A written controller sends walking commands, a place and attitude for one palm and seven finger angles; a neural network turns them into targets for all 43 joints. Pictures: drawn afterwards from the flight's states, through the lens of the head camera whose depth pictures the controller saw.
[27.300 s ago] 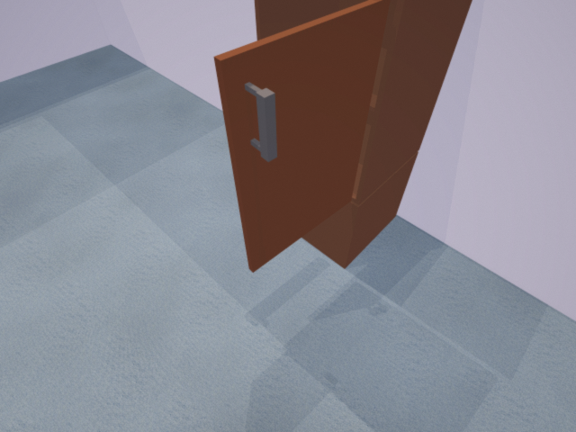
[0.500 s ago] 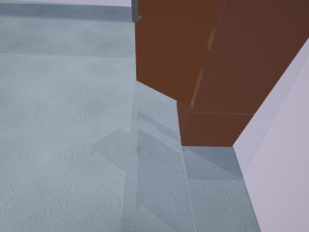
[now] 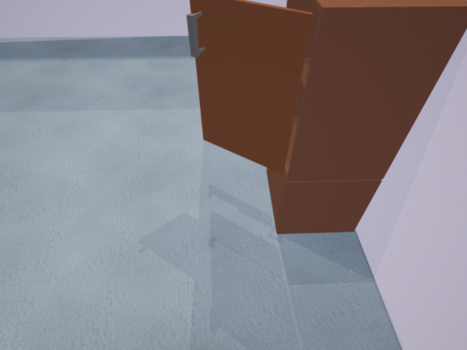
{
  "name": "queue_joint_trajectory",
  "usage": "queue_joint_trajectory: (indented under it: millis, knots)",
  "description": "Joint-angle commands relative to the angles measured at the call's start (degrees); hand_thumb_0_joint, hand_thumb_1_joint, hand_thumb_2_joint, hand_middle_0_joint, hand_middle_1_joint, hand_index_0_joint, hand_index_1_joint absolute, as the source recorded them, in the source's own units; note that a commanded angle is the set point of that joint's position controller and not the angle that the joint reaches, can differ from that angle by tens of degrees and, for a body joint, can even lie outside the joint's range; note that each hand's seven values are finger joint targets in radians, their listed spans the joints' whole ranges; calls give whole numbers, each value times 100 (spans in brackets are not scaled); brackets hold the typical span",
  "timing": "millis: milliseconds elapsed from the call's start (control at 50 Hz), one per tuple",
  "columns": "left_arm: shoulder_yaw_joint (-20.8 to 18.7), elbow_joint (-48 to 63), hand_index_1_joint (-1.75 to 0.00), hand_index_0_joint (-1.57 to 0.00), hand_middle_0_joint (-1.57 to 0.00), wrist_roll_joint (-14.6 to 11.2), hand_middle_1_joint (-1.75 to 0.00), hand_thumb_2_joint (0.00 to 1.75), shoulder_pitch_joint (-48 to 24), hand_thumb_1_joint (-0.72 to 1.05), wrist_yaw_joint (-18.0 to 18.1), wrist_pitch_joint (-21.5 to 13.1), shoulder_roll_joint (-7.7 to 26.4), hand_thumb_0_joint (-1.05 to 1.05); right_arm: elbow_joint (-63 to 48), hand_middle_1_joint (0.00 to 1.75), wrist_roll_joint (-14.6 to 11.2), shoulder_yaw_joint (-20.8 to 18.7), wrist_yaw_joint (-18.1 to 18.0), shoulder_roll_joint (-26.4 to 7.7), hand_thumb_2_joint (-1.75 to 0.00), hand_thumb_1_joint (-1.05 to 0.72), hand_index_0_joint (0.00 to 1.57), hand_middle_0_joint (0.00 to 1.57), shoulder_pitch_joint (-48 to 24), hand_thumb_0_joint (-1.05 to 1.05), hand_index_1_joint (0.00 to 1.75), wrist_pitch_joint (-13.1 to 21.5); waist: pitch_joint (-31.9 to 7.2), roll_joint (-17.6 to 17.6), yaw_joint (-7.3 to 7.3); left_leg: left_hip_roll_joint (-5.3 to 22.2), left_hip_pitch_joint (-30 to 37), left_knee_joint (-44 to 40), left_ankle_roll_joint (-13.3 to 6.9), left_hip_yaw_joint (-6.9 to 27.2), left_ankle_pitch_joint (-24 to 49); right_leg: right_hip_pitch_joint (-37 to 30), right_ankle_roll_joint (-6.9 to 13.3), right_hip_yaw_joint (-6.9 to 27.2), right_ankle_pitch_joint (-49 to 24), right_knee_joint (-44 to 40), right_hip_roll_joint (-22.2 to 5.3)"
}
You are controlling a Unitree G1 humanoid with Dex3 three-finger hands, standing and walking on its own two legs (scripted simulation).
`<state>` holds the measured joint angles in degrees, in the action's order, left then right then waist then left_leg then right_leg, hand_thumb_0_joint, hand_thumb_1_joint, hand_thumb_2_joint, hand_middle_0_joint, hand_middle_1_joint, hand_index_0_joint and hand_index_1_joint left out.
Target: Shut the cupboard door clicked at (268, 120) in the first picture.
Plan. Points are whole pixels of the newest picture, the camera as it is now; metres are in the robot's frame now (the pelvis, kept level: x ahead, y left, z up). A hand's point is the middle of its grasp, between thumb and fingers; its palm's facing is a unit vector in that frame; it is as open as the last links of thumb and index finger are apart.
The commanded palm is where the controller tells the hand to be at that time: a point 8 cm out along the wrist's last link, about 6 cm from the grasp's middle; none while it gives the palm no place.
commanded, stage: let the arm hang, fingers relaxed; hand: left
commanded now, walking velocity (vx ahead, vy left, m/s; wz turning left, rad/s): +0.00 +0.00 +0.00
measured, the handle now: (197, 34) +1.01 +0.16 +0.13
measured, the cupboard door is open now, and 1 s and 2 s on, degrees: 55 55 55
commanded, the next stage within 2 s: look to check the result in 0.12 s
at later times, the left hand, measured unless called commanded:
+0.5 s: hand out of the picture +0.02 +0.19 -0.17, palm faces +0.02 -0.97 -0.24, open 7.3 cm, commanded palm none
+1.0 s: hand out of the picture +0.06 +0.20 -0.17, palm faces +0.05 -0.96 -0.26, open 7.3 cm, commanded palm none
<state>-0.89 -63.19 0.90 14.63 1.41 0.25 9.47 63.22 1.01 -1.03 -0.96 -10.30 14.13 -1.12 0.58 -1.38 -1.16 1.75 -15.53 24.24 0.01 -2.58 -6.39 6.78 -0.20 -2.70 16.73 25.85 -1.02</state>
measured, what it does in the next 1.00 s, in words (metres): stands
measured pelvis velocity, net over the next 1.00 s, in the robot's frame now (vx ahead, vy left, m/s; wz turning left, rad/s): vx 0.03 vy -0.01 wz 0.04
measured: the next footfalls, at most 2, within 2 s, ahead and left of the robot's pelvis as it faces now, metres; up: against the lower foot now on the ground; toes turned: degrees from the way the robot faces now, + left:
right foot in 1.54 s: +0.08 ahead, -0.14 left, +0.00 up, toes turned +22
left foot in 1.84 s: -0.03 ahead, +0.12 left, +0.00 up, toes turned +38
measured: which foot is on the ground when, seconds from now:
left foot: down 0.00-1.00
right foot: down 0.00-1.00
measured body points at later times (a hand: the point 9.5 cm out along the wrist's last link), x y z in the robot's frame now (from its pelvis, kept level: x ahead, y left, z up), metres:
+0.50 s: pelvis +0.02 -0.01 +0.00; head +0.03 -0.01 +0.45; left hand +0.02 +0.24 -0.15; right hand +0.04 -0.25 -0.16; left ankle +0.08 +0.12 -0.74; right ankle -0.03 -0.12 -0.74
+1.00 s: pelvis +0.03 -0.01 +0.00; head +0.04 -0.01 +0.45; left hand +0.06 +0.25 -0.15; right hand +0.08 -0.26 -0.15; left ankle +0.08 +0.12 -0.74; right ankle -0.03 -0.12 -0.74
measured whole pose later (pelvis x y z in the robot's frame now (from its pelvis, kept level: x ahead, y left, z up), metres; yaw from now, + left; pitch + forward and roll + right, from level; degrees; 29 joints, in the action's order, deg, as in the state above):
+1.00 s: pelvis +0.03 -0.01 +0.00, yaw +2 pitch -2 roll +0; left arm -1.8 -62.4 0.6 12.1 1.6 0.7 12.6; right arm 62.3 0.8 -1.0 -1.0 -13.1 10.4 -1.6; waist 3.0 -0.4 -1.2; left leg 1.2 -15.2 26.6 0.5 -0.6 -9.7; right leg 3.7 0.0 -4.8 18.8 24.3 -1.2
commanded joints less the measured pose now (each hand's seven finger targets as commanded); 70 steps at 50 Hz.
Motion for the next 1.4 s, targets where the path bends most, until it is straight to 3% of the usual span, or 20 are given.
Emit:
queue_joint_trajectory:
  millis: [0, 80, 380, 820, 880, 940, 980, 1020, 1060, 1080, 1100, 1120, 1140, 1160, 1180, 1200, 1220, 1260, 1300, 1380]
  knots:
    - [-161, 64, -30, -20, -20, -1, -30, 90, 380, 90, 28, -63, 825, 0, -166, 30, 6, -120, -52, -655, -90, -90, 20, 20, 200, 0, 30, 92, 421, 48, 71, 401, 424, -451, -85, 549, -260, 788, 259, 462, 4, -876, -482]
    - [-165, 68, -30, -20, -20, -9, -30, 90, 320, 90, 29, -90, 861, 0, -168, 30, -8, -113, -65, -726, -90, -90, 20, 20, 145, 0, 30, 109, 328, 73, 79, 430, 547, -359, -83, 530, 127, 657, 262, 453, -310, -901, -485]
    - [-148, -32, -30, -20, -20, -29, -30, 90, 287, 90, 35, -110, 951, 0, -104, 30, -31, -102, -94, -871, -90, -90, 20, 20, -1, 0, 30, 104, 187, 120, 73, 481, 744, -250, -88, 474, 534, 345, 259, 410, -922, -983, -529]
    - [-165, 18, -30, -20, -20, -17, -30, 90, -6, 90, 5, -135, 1237, 0, -164, 30, -21, -115, -83, -1176, -90, -90, 20, 20, -398, 0, 30, 143, 142, 109, 76, 529, 889, -426, -97, 523, 645, 138, 226, 418, -1131, -1088, -575]
    - [-156, 31, -30, -20, -20, -30, -30, 90, 193, 90, 43, -49, 958, 0, -201, 30, -26, -46, -62, -821, -90, -90, 20, 20, -241, 0, 30, 68, 134, 171, 102, 448, 607, -173, -46, 527, 893, 20, 153, 199, -1307, -758, -654]
    - [-279, 191, -30, -20, -20, -22, -30, 90, 274, 90, 63, 17, 1126, 0, -340, 30, -10, -109, -43, -856, -90, -90, 20, 20, -246, 0, 30, 6, 133, 250, 147, 330, 130, 291, -44, 529, 943, -91, 271, 135, -1480, -411, -856]
    - [-365, 335, -30, -20, -20, 2, -30, 90, 311, 90, 77, 40, 1248, 0, -488, 30, -14, -147, -22, -807, -90, -90, 20, 20, -279, 0, 30, -35, 128, 663, 200, 120, -268, 933, -2, 358, 718, -177, 507, 243, -1844, -378, -1205]
    - [-426, 522, -30, -20, -20, 29, -30, 90, 162, 90, 89, 52, 1299, 0, -659, 30, 19, -212, 7, -731, -90, -90, 20, 20, -351, 0, 30, -103, 389, 1020, 174, 36, -689, 1938, 67, 177, -875, 19, 889, 396, -2305, -419, -1749]
    - [-462, 707, -30, -20, -20, 92, -30, 90, -55, 90, 96, 54, 1347, 0, -831, 30, 8, -266, 58, -690, -90, -90, 20, 20, -379, 0, 30, -140, 647, 1162, 107, 110, -897, 2227, 95, 83, -1933, 177, 1036, 262, -2845, -237, -2041]
    - [-484, 780, -30, -20, -20, 95, -30, 90, -173, 90, 100, 57, 1359, 0, -890, 30, -5, -279, 84, -703, -90, -90, 20, 20, -267, 0, 30, -136, 603, 981, 11, 198, -694, 1792, 82, 114, -1647, 237, 897, 56, -2945, 124, -1993]
    - [-487, 867, -30, -20, -20, 62, -30, 90, -248, 90, 77, 59, 1409, 0, -859, 30, 4, -277, 107, -739, -90, -90, 20, 20, -39, 0, 30, -121, 496, 618, -112, 167, -200, 1182, 41, 85, -667, 412, 615, -335, -2858, 716, -1740]
    - [-481, 965, -30, -20, -20, 9, -30, 90, -74, 90, 60, 85, 1250, 0, -845, 30, 64, -318, 109, -1007, -90, -90, 20, 20, 341, 0, 30, -67, 169, -528, -202, 650, 363, 364, -310, 1058, 1372, 922, 134, -688, -1838, 1839, -1141]
    - [-410, 1129, -30, -20, -20, -61, -30, 90, 88, 90, 59, 107, 939, 0, -851, 30, 117, -406, 61, -1463, -90, -90, 20, 20, 646, 0, 30, -33, -97, -1827, -222, 1719, 747, -274, -1073, 2793, 2984, 1597, -224, -691, 1574, 3111, -288]
    - [-395, 1194, -30, -20, -20, -3, -30, 90, -209, 90, 104, 194, 975, 0, -745, 30, 100, -435, -3, -1562, -90, -90, 20, 20, 823, 0, 30, -64, -387, -1452, -361, 1791, 510, -795, -1109, 3212, 1381, 1578, -108, 107, 2221, 3806, -173]
    - [-413, 1307, -30, -20, -20, 2, -30, 90, -444, 90, 89, 205, 993, 0, -843, 30, 98, -437, -28, -1543, -90, -90, 20, 20, 645, 0, 30, -50, -182, -1028, -252, 1772, 288, -897, -1134, 3325, 147, 1930, -74, 394, 1859, 4044, -283]
    - [-427, 1307, -30, -20, -20, 13, -30, 90, -498, 90, 54, 180, 973, 0, -947, 30, 114, -431, -42, -1438, -90, -90, 20, 20, 426, 0, 30, -40, -96, -728, -185, 1671, 48, -1002, -1114, 3165, -686, 2018, -92, 491, 1465, 4053, -342]
    - [-431, 1324, -30, -20, -20, 29, -30, 90, -529, 90, 20, 153, 915, 0, -1014, 30, 122, -404, -52, -1343, -90, -90, 20, 20, 264, 0, 30, -16, 9, -515, -111, 1468, -109, -1001, -1051, 2922, -870, 2032, -119, 499, 1139, 3893, -344]
    - [-419, 1351, -30, -20, -20, 26, -30, 90, -454, 90, -16, 124, 803, 0, -1066, 30, 117, -411, -58, -1295, -90, -90, 20, 20, 159, 0, 30, 5, -141, -455, -53, 1212, 60, -900, -981, 2568, -551, 1953, -165, 413, 962, 3322, -248]
    - [-411, 1379, -30, -20, -20, 25, -30, 90, -388, 90, -28, 124, 781, 0, -1081, 30, 113, -442, -53, -1329, -90, -90, 20, 20, 196, 0, 30, -6, -390, -439, -62, 1098, 248, -892, -958, 2532, -506, 1808, -177, 349, 973, 2901, -105]
    - [-424, 1494, -30, -20, -20, 38, -30, 90, -310, 90, -19, 148, 797, 0, -1169, 30, 114, -518, -10, -1394, -90, -90, 20, 20, 150, 0, 30, -84, -434, -773, -66, 879, 182, -958, -836, 2663, -920, 1560, -191, 266, 916, 2282, 98]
